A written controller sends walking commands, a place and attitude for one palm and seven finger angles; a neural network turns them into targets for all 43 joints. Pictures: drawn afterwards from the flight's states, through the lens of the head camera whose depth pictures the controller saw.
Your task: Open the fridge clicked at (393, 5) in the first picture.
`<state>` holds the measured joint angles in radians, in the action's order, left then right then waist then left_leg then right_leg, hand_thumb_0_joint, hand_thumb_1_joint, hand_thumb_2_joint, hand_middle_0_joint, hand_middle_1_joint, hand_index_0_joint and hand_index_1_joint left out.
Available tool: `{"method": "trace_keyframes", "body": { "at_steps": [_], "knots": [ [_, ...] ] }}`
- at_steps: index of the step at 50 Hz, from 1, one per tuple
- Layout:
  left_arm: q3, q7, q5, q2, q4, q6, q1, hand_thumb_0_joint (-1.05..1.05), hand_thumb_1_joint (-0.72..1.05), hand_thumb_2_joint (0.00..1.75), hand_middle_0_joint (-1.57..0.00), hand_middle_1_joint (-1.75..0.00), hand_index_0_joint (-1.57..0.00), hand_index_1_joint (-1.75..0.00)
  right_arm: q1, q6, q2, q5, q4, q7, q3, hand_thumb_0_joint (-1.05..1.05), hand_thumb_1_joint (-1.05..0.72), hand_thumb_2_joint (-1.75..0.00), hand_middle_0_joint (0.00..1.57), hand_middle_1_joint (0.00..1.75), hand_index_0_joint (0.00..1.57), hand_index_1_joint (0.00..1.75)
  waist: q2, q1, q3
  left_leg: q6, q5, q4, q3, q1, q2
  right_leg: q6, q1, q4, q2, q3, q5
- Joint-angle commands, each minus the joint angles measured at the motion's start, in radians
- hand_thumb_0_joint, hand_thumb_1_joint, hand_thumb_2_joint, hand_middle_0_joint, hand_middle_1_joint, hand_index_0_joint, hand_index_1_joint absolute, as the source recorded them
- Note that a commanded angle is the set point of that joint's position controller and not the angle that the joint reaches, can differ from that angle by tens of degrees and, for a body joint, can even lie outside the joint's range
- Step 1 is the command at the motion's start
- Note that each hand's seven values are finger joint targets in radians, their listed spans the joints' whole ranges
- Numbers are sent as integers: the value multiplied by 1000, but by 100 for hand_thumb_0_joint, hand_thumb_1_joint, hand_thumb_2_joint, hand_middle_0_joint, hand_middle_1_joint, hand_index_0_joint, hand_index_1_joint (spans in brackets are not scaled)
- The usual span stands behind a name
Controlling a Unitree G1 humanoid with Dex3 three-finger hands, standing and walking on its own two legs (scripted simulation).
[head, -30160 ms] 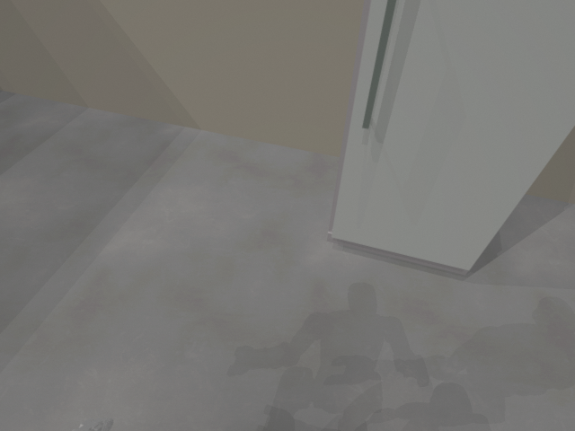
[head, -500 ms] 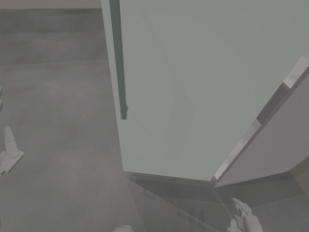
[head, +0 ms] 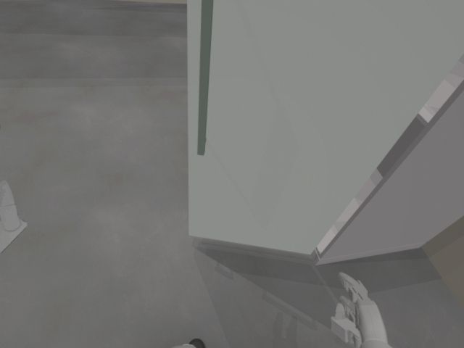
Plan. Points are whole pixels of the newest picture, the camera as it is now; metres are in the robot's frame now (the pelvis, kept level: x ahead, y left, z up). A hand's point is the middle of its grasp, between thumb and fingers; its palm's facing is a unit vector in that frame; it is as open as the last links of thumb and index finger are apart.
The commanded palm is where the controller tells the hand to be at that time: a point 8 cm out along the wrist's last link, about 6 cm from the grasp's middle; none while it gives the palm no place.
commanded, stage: stop stepping back and stand still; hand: left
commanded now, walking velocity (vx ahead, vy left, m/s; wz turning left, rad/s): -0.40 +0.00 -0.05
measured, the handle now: (205, 72) +0.63 +0.13 +0.14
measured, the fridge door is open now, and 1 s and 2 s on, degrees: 72 72 72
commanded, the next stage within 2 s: let the arm hang, fingers relaxed in 1.46 s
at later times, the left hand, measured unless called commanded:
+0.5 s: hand out of the picture +0.10 +0.26 +0.16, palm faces +0.31 -0.83 -0.46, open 7.4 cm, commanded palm +0.04 +0.30 +0.18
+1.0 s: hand out of the picture +0.06 +0.28 +0.18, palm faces +0.43 -0.77 -0.48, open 7.4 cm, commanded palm +0.02 +0.32 +0.18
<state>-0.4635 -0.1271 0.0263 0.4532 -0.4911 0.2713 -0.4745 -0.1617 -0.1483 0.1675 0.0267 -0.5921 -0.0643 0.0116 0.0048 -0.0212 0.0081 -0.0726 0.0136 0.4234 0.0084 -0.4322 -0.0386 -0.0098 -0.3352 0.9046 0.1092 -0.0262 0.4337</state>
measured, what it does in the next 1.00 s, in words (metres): walks backwards: right foot, then left foot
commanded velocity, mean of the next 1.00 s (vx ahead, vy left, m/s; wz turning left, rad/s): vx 0.14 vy -0.03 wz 0.00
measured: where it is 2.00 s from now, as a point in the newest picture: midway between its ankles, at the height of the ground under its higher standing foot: outside the picture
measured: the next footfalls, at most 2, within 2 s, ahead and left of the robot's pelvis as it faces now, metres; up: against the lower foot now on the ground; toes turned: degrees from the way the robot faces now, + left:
right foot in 0.16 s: -0.10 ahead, -0.04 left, +0.00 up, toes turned -8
left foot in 0.28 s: +0.08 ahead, +0.06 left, +0.00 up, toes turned -4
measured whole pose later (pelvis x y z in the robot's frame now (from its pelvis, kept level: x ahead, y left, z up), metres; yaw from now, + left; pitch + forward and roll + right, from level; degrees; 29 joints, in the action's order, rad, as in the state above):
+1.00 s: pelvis -0.14 +0.03 -0.01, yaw -3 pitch -1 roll +1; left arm -0.43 -0.15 0.02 0.43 -0.49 0.22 -0.53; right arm -0.27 -0.13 0.16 0.03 -0.68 -0.05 -0.03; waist 0.02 -0.03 -0.01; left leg 0.01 0.42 1.02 0.02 -0.50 -0.05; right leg 0.09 -0.28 0.63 0.01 0.11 0.32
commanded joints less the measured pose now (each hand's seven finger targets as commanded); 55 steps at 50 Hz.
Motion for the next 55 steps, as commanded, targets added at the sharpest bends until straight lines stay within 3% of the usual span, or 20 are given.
{"method": "trace_keyframes", "body": {
  "at_steps": [1,5,7,9,11,14,17,21,22,24,27,33,35,37,43,44,45,47,51,55],
  "knots": [
    [-25,-17,28,92,-257,37,17,0,90,90,-20,-30,-20,-30,52,-64,160,-13,109,12,54,0,-90,-90,20,30,20,30,-262,-4,-182,6,478,-356,-172,123,-202,28,98,-132,1,83,115],
    [-41,-21,45,147,-268,47,72,0,90,90,-20,-30,-20,-30,17,-48,151,8,80,8,51,0,-90,-90,20,30,20,30,-213,2,-230,131,274,-253,-95,292,-158,75,144,-606,-55,62,12],
    [-96,-25,33,231,-263,52,55,0,90,90,-20,-30,-20,-30,-2,-25,136,5,70,2,46,0,-90,-90,20,30,20,30,35,11,-207,132,206,204,17,414,-17,153,-129,-768,-299,-141,-68],
    [-139,-39,35,272,-256,49,133,0,90,90,-20,-30,-20,-30,44,-38,134,31,85,-5,8,0,-90,-90,20,30,20,30,64,1,-161,122,263,410,24,248,-3,193,-109,-682,-428,-133,-277],
    [-57,-18,33,153,-159,-10,98,0,90,90,-20,-30,-20,-30,26,-47,162,-24,89,-20,39,0,-90,-90,20,30,20,30,213,28,-71,92,261,400,-32,202,25,167,-102,-606,-328,-79,-179],
    [-61,-12,30,154,-148,-39,105,0,90,90,-20,-30,-20,-30,37,-50,182,-26,93,-39,16,0,-90,-90,20,30,20,30,-246,39,11,59,246,-76,-194,219,-65,28,-95,-389,-111,52,-6],
    [-108,-20,25,212,-231,-12,81,0,90,90,-20,-30,-20,-30,45,-73,179,1,98,-29,15,0,-90,-90,20,30,20,30,-344,12,-50,164,846,-475,-472,44,-178,37,86,-119,10,58,126],
    [-76,-17,19,154,-269,-30,-118,0,90,90,-20,-30,-20,-30,20,-63,167,6,120,-4,27,0,-90,-90,20,30,20,30,-230,-19,-146,129,632,-266,-137,-117,-62,71,439,-413,4,129,83],
    [-105,-20,14,179,-259,-35,-173,0,90,90,-20,-30,-20,-30,16,-51,165,3,124,-1,31,0,-90,-90,20,30,20,30,-120,-23,-160,121,559,-31,-42,-144,17,88,455,-542,-82,33,80],
    [-132,-22,18,207,-328,-26,-42,0,90,90,-20,-30,-20,-30,0,-13,176,-1,96,2,48,0,-90,-90,20,30,20,30,191,1,-54,99,368,702,-3,-261,76,268,106,-781,-501,-451,238],
    [-90,-30,3,164,-177,-9,129,0,90,90,-20,-30,-20,-30,-29,-27,153,-4,71,-3,35,0,-90,-90,20,30,20,30,91,53,-15,78,340,668,-36,-175,-37,200,-43,-729,-405,-283,362],
    [11,-54,-18,102,-70,-18,215,0,90,90,-20,-30,-20,-30,-19,-56,158,-1,49,-48,25,0,-90,-90,20,30,20,30,27,44,27,47,392,150,126,199,0,149,-121,-546,-299,-65,301],
    [2,-48,-3,106,-174,-6,225,0,90,90,-20,-30,-20,-30,-18,-66,198,-6,78,-46,33,0,-90,-90,20,30,20,30,-278,54,39,-43,570,-121,-257,272,-192,51,-244,-141,-119,66,182],
    [-99,-38,-2,210,-221,24,194,0,90,90,-20,-30,-20,-30,-12,-63,176,-8,72,-28,40,0,-90,-90,20,30,20,30,-305,52,17,-137,781,-305,-538,147,-363,16,-235,205,-91,44,113],
    [-118,-43,0,166,-232,-9,-71,0,90,90,-20,-30,-20,-30,5,-36,157,-5,113,3,33,0,-90,-90,20,30,20,30,-217,6,-62,9,697,-63,-68,-192,-173,46,320,-301,-74,146,42],
    [-115,-44,-4,157,-210,-21,-66,0,90,90,-20,-30,-20,-30,2,-26,148,-4,115,2,35,0,-90,-90,20,30,20,30,-78,-4,-55,37,650,164,11,-239,-93,87,335,-443,-131,29,97],
    [-136,-47,-2,189,-189,-34,-39,0,90,90,-20,-30,-20,-30,6,-17,128,-7,123,4,38,0,-90,-90,20,30,20,30,218,-5,-36,71,550,523,82,-317,21,195,256,-651,-354,-398,256],
    [-138,-56,2,198,-193,-11,126,0,90,90,-20,-30,-20,-30,6,-45,137,-1,84,3,22,0,-90,-90,20,30,20,30,105,25,-64,84,460,759,-10,-273,4,257,158,-703,-489,-545,36],
    [-63,-51,-1,122,-69,1,93,0,90,90,-20,-30,-20,-30,-16,-47,131,-7,47,-7,9,0,-90,-90,20,30,20,30,91,31,-25,86,325,504,40,-90,-26,176,121,-584,-381,-164,-380],
    [-29,-56,-5,104,-79,0,110,0,90,90,-20,-30,-20,-30,13,-65,132,-5,66,-22,10,0,-90,-90,20,30,20,30,128,9,-58,62,214,123,99,163,31,103,110,-531,-311,-84,-374]
  ]
}}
